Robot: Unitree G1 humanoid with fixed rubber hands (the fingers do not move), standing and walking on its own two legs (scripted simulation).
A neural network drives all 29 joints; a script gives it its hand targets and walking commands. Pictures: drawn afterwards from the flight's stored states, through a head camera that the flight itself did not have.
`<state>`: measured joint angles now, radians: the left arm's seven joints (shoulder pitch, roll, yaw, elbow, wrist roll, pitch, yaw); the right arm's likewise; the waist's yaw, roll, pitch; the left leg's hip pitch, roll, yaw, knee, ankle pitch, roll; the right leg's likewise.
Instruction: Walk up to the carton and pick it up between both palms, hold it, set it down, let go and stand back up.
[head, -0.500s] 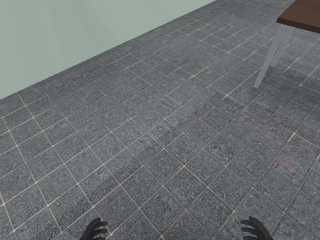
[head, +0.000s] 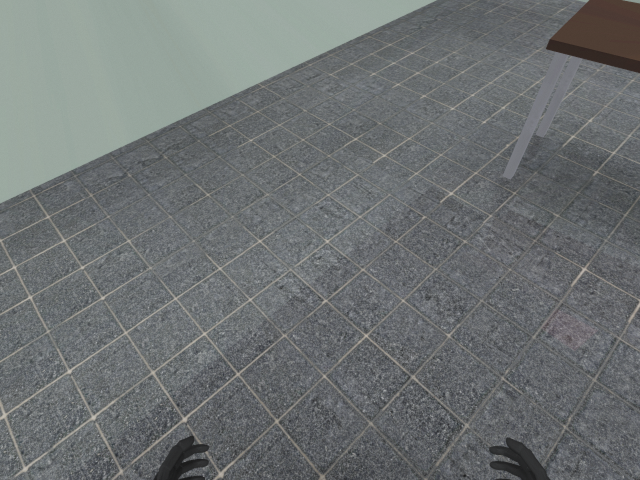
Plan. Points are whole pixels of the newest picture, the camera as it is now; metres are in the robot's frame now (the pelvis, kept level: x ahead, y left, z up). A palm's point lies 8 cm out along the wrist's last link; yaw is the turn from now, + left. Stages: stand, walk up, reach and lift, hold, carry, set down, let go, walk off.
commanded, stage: stand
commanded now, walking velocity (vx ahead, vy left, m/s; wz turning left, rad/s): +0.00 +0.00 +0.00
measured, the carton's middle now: out of the picture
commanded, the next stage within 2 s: walk up in 0.32 s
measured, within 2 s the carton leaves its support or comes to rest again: neither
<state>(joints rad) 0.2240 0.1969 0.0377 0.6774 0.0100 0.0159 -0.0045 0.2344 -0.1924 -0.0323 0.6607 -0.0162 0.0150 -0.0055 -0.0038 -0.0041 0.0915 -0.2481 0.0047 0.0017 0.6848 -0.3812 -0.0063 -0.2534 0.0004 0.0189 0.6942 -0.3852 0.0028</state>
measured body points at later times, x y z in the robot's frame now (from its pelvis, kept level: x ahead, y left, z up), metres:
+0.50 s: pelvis -0.01 +0.00 +0.00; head +0.01 +0.00 +0.45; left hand +0.11 +0.24 -0.11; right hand +0.11 -0.24 -0.11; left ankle -0.01 +0.12 -0.72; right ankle +0.00 -0.12 -0.72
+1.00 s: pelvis +0.07 -0.11 -0.03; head +0.06 -0.13 +0.42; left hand +0.25 +0.11 -0.13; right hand +0.06 -0.41 -0.15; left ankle +0.12 +0.01 -0.68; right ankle +0.09 -0.24 -0.72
